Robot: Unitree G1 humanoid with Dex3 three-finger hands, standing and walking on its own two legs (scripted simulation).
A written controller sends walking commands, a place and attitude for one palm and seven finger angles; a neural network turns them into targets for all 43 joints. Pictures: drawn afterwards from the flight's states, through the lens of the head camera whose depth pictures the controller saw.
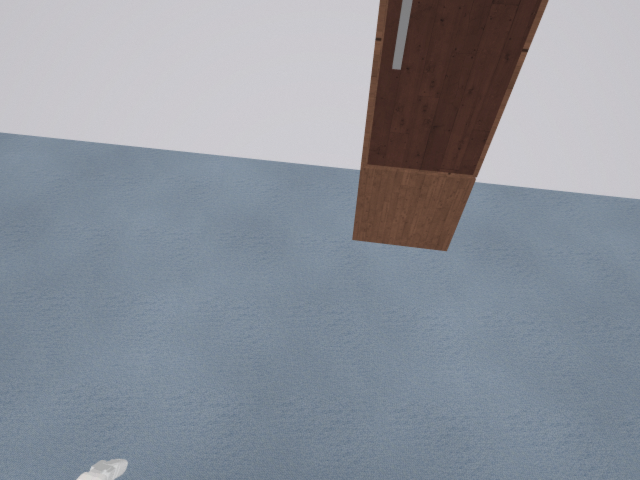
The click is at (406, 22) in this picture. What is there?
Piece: cupboard door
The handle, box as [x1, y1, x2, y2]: [392, 0, 412, 69]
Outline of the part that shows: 412,0 402,0 392,68 400,69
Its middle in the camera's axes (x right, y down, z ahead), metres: +0.20 -0.53 +0.98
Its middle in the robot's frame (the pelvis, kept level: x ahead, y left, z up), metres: +1.11 -0.14 +0.10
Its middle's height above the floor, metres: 0.87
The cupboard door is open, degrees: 0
